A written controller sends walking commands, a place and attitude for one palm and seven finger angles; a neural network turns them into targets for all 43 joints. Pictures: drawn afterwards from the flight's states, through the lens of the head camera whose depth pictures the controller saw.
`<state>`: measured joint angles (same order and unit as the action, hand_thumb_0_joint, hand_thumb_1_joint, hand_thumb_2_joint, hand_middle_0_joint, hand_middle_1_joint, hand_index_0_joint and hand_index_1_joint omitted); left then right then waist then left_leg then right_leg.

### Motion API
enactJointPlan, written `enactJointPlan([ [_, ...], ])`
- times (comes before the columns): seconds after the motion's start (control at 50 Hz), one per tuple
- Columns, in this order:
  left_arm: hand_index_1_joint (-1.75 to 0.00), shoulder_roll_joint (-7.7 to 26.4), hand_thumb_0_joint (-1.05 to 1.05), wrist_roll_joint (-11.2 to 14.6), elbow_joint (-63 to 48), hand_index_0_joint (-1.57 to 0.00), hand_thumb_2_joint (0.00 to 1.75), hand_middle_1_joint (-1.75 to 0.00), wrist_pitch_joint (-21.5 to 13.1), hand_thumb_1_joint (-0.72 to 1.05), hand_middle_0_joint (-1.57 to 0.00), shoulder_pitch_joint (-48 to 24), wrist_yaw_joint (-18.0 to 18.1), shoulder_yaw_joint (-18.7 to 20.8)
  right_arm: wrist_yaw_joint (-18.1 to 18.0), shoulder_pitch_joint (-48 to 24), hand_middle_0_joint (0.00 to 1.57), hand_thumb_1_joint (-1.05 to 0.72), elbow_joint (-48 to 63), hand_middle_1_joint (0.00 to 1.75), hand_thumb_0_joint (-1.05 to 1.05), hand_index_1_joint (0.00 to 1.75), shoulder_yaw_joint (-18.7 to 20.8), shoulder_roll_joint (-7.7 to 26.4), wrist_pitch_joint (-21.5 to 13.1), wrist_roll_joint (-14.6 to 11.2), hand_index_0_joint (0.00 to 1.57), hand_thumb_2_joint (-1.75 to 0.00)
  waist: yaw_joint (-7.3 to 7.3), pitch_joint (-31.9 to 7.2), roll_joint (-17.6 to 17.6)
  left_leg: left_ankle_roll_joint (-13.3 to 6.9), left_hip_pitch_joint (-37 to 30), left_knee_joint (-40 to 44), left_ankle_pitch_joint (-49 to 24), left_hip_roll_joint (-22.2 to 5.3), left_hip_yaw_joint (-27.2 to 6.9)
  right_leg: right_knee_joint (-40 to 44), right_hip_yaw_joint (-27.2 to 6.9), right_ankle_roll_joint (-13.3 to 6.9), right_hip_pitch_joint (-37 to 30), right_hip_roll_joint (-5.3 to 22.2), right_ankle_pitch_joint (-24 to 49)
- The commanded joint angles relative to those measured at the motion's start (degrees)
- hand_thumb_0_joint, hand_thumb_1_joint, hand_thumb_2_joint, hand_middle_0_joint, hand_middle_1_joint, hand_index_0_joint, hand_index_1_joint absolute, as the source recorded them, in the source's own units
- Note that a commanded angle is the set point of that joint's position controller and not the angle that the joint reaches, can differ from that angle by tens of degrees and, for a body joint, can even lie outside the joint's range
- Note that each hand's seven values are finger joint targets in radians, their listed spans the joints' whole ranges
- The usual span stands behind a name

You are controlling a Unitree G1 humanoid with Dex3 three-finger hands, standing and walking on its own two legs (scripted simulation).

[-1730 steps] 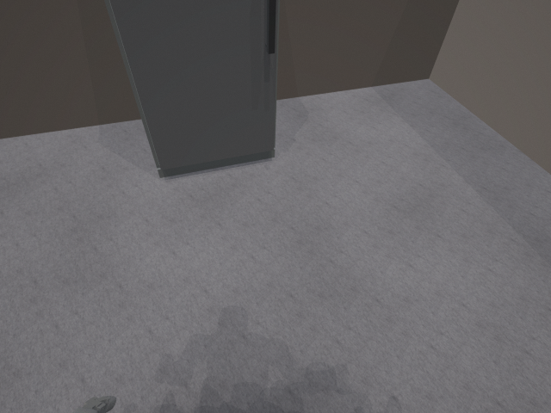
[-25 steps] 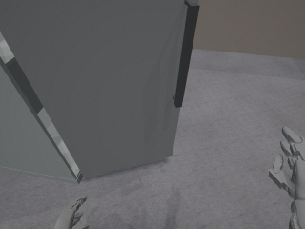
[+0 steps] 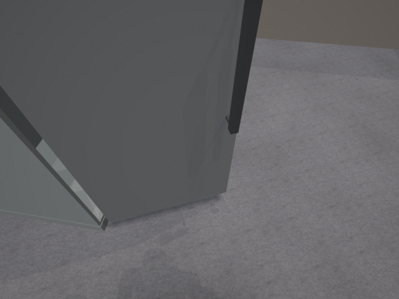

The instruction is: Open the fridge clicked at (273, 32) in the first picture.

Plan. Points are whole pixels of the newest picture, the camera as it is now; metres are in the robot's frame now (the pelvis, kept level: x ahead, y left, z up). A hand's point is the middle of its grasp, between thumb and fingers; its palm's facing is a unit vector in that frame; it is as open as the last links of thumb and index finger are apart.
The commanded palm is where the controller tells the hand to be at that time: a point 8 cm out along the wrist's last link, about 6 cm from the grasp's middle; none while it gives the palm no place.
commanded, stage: let the arm hang, fingers relaxed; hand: right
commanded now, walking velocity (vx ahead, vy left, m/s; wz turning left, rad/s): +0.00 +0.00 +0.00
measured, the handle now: (238, 71) +0.65 -0.06 +0.09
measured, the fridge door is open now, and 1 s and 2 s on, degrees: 65 65 65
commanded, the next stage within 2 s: look to check the result in 0.52 s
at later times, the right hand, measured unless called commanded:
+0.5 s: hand out of the picture +0.03 -0.17 -0.18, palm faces +0.01 +0.98 -0.18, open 7.3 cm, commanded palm none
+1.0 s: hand out of the picture +0.01 -0.16 -0.18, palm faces +0.01 +0.98 -0.17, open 7.4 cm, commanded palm none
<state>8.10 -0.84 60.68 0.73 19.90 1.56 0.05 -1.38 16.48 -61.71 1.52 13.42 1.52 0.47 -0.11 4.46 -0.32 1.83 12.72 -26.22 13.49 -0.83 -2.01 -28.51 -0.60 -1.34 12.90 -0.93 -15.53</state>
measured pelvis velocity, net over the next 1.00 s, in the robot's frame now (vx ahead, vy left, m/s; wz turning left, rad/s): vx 0.01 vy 0.00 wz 0.02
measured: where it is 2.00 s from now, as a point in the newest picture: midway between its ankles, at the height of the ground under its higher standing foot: outside the picture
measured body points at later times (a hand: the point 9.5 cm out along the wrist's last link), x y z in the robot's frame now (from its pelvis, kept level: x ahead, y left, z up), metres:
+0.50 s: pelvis +0.01 +0.00 +0.00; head +0.03 -0.01 +0.45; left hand +0.02 +0.22 -0.16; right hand +0.03 -0.23 -0.16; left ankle +0.01 +0.14 -0.74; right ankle +0.00 -0.10 -0.74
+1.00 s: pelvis +0.01 +0.00 +0.00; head +0.03 +0.00 +0.45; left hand -0.01 +0.21 -0.16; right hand +0.01 -0.22 -0.16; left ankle +0.01 +0.14 -0.74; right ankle +0.00 -0.10 -0.74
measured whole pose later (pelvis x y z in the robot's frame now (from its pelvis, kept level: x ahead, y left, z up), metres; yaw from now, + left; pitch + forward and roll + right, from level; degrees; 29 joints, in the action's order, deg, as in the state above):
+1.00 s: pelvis +0.01 +0.00 +0.00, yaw +1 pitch -1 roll +0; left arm 7.0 -0.7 64.2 -0.2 16.9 2.1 0.3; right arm -1.9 14.7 -65.6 0.8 7.8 0.2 0.6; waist -0.2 3.1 -0.2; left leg 1.8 9.8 -24.7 13.6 -0.8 -3.3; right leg -25.2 0.8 -1.2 8.6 -0.8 -15.2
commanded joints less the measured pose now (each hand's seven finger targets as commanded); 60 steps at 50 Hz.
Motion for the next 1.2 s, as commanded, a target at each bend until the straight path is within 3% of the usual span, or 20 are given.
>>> enactJointPlan([
  [0.0, -0.3, 6.59, 0.0, 0.12, -1.49, -0.2, 0.9, -0.3, -1.59, 0.9, -0.2, 1.87, 0.76, 1.4, -0.21, 0.78, 0.2, -0.9, 0.95, 0.3, 0.0, 0.3, -0.11, 3.18, -1.7, -0.02, 0.2, -0.9, -0.04, -4.17, 0.93, -3.42, -2.74, 2.73, -8.07, -3.24, -1.78, 6.76, -4.11, -1.82, -1.42, 6.01, 12.16],
  [0.16, -0.3, 5.58, 0.0, 0.02, 0.63, -0.2, 0.9, -0.3, -1.49, 0.9, -0.2, 0.79, 0.74, 1.25, -0.45, 0.66, 0.2, -0.9, -1.09, 0.3, 0.0, 0.3, -0.31, 1.41, -1.7, 0.24, 0.2, -0.9, -0.28, -0.26, -0.38, -3.01, -0.52, 3.74, -6.37, -3.23, -2.19, 8.11, -3.87, -1.71, -1.45, 5.53, 9.58],
  [0.34, -0.3, 5.42, 0.0, -0.08, 1.12, -0.2, 0.9, -0.3, -1.72, 0.9, -0.2, -0.08, 0.9, 1.17, -0.47, 0.61, 0.2, -0.9, -1.57, 0.3, 0.0, 0.3, -0.02, 1.19, -2.01, 0.19, 0.2, -0.9, -0.21, -1.5, 2.29, -3.01, -1.99, 3.71, -9.74, -3.5, -2.54, 7.57, -2.93, -1.39, -2.8, 5.46, 13.28],
  [0.38, -0.3, 5.53, 0.0, 0.07, 1.09, -0.2, 0.9, -0.3, -1.68, 0.9, -0.2, -0.26, 0.91, 1.18, -0.5, 0.8, 0.2, -0.9, -1.66, 0.3, 0.0, 0.3, -0.04, 1.28, -2.09, 0.23, 0.2, -0.9, -0.02, -0.92, 0.87, -3.06, -2.02, 4.05, -10.31, -3.5, -2.46, 7.24, -2.93, -1.43, -2.56, 5.5, 13.63],
  [0.6, -0.3, 5.29, 0.0, 0.08, 1.78, -0.2, 0.9, -0.3, -1.54, 0.9, -0.2, 0.25, 0.9, 1.26, -0.61, 0.9, 0.2, -0.9, -1.94, 0.3, 0.0, 0.3, -0.04, 1.02, -2.17, 0.14, 0.2, -0.9, -0.23, -1.37, -0.09, -3.09, -2.36, 4.84, -9.6, -3.58, -2.77, 7.62, -2.76, -1.27, -3.35, 5.54, 12.09],
  [0.76, -0.3, 4.99, 0.0, 0.03, 2.25, -0.2, 0.9, -0.3, -1.45, 0.9, -0.2, 0.84, 0.97, 1.29, -0.69, 1.01, 0.2, -0.9, -2.19, 0.3, 0.0, 0.3, -0.03, 0.29, -2.06, 0.11, 0.2, -0.9, -0.35, 0.15, 1.15, -3.08, -1.24, 5.39, -6.33, -3.02, -3.08, 8.61, -2.98, -1.2, -2.7, 5.61, 9.19],
  [0.8, -0.3, 4.72, 0.0, 0.1, 2.31, -0.2, 0.9, -0.3, -1.55, 0.9, -0.2, 1.22, 0.98, 1.29, -0.75, 1.39, 0.2, -0.9, -2.27, 0.3, 0.0, 0.3, 0.09, 0.55, -2.19, 0.13, 0.2, -0.9, -0.34, -1.27, 0.58, -3.19, -2.23, 5.18, -7.9, -3.25, -3.05, 8.11, -2.84, -1.26, -3.19, 5.68, 10.59],
  [1.18, -0.3, 4.45, 0.0, 0.14, 2.3, -0.2, 0.9, -0.3, -1.42, 0.9, -0.2, 1.43, 1.02, 1.47, -0.78, 1.89, 0.2, -0.9, -2.32, 0.3, 0.0, 0.3, 0.12, 0.01, -2.28, 0.2, 0.2, -0.9, -0.35, -0.08, 0.58, -3.29, -0.92, 5.61, -6.87, -3.07, -3.19, 8.06, -2.73, -1.16, -3.09, 5.73, 9.4],
])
